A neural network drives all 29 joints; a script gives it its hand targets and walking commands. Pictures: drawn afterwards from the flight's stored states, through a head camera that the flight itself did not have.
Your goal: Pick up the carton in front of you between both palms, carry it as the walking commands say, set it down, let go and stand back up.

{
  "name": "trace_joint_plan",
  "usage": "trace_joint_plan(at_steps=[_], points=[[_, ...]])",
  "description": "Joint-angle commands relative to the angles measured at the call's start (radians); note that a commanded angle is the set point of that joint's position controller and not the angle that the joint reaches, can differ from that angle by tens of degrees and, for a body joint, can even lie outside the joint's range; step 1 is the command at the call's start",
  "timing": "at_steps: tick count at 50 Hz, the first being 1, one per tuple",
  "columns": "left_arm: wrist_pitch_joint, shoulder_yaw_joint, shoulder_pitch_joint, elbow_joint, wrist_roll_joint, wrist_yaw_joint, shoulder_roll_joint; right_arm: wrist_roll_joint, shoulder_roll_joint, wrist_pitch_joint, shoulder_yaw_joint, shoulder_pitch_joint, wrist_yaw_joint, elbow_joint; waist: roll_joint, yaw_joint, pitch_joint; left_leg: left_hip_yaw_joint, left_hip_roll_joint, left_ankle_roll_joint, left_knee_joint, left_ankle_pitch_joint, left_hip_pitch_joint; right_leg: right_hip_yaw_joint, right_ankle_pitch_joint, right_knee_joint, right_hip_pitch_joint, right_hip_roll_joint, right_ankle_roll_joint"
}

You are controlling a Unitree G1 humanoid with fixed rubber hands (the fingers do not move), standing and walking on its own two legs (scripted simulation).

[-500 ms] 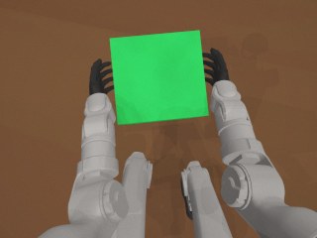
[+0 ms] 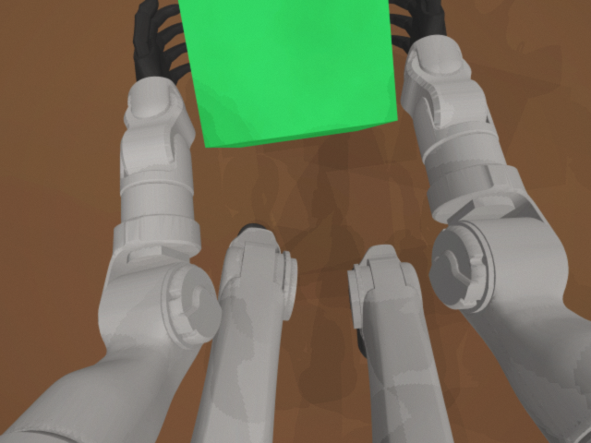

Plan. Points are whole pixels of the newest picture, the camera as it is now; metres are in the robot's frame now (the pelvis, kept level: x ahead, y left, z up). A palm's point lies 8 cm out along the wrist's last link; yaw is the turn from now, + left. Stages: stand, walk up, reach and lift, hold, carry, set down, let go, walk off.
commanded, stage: set down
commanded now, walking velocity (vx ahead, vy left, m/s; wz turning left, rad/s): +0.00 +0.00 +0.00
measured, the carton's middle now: (289, 63) +0.53 +0.10 -0.23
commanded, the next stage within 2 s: none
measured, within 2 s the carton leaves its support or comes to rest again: rests again in 0.52 s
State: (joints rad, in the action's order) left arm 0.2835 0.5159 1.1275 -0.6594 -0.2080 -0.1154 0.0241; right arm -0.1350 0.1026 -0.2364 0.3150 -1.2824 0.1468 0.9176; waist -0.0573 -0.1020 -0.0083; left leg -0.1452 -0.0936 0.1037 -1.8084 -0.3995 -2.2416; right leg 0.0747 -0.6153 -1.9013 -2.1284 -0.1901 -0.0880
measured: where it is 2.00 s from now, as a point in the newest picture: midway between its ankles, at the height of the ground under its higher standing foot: (307, 309)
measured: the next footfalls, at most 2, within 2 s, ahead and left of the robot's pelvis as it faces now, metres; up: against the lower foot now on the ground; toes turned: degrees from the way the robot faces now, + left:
none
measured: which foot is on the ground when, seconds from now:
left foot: down 0.00-1.00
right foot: down 0.00-1.00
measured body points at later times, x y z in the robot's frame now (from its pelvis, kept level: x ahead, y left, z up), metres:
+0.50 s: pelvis +0.00 +0.00 -0.05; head +0.37 +0.02 +0.20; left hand +0.50 +0.25 -0.22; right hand +0.57 -0.05 -0.23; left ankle +0.14 +0.14 -0.42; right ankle +0.08 -0.12 -0.42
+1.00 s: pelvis +0.01 +0.00 -0.06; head +0.38 +0.01 +0.19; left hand +0.50 +0.26 -0.24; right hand +0.58 -0.04 -0.24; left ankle +0.13 +0.14 -0.42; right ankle +0.08 -0.12 -0.42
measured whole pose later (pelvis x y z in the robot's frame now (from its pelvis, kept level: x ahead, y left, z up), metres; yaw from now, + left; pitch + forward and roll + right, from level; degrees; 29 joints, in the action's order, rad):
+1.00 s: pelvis +0.01 +0.00 -0.06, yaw +0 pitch +44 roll +1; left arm 0.20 0.59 1.31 -0.90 -0.18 0.03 0.18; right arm -0.16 0.17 -0.18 0.24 -1.50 0.09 1.09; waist -0.04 -0.15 0.23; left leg -0.08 -0.01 0.09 -2.04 -0.48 -2.32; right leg 0.07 -0.67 -2.15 -2.24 -0.19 -0.06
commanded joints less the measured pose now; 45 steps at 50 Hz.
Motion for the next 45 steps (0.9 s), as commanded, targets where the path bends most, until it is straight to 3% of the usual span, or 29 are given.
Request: trace_joint_plan(at_steps=[1, 8, 10, 14, 20, 25, 33, 45], points=[[-0.035, -0.487, 0.687, -0.002, 0.121, 0.266, -0.770, 0.109, -0.864, 0.031, -0.359, -0.585, -0.258, -0.027, 0.023, -0.055, -1.138, 0.251, -0.021, -0.024, 0.044, 0.266, 0.892, -0.172, 0.173, 0.168, 0.282, -0.029, 0.045], [-0.047, -0.471, 0.774, -0.022, 0.149, 0.271, -0.702, 0.153, -0.811, 0.041, -0.385, -0.674, -0.247, -0.012, 0.007, -0.083, -1.108, 0.258, -0.006, -0.028, -0.044, 0.285, 0.870, -0.175, 0.168, 0.081, 0.253, -0.022, 0.045], [-0.053, -0.456, 0.806, -0.021, 0.160, 0.281, -0.687, 0.156, -0.798, 0.042, -0.386, -0.691, -0.245, -0.006, -0.035, -0.104, -1.048, 0.255, 0.000, -0.032, -0.056, 0.270, 0.780, -0.168, 0.171, 0.061, 0.259, -0.018, 0.047], [-0.070, -0.436, 0.813, -0.027, 0.185, 0.298, -0.654, 0.181, -0.823, 0.057, -0.442, -0.724, -0.232, -0.046, -0.114, -0.140, -1.049, 0.253, 0.003, -0.045, -0.102, 0.357, 0.749, -0.161, 0.275, 0.019, 0.311, -0.018, 0.038], [-0.073, -0.404, 0.758, -0.068, 0.191, 0.321, -0.642, 0.200, -0.857, 0.065, -0.481, -0.698, -0.219, -0.031, -0.175, -0.171, -1.035, 0.254, 0.011, -0.048, -0.136, 0.399, 0.693, -0.149, 0.349, -0.002, 0.345, -0.015, 0.030], [-0.076, -0.375, 0.737, -0.095, 0.171, 0.341, -0.613, 0.183, -0.838, 0.070, -0.448, -0.671, -0.217, 0.002, -0.159, -0.166, -0.937, 0.255, 0.016, -0.053, -0.150, 0.368, 0.613, -0.132, 0.344, 0.000, 0.302, -0.015, 0.040], [-0.084, -0.327, 0.746, -0.129, 0.141, 0.351, -0.552, 0.126, -0.749, 0.073, -0.363, -0.646, -0.217, 0.071, -0.118, -0.132, -0.816, 0.252, 0.017, -0.052, -0.158, 0.291, 0.529, -0.118, 0.287, -0.005, 0.245, -0.012, 0.057], [-0.093, -0.238, 0.664, -0.231, 0.087, 0.348, -0.495, 0.035, -0.652, 0.074, -0.277, -0.560, -0.242, 0.155, -0.112, -0.089, -0.638, 0.226, 0.011, -0.064, -0.163, 0.239, 0.455, -0.114, 0.231, -0.012, 0.139, 0.003, 0.068]])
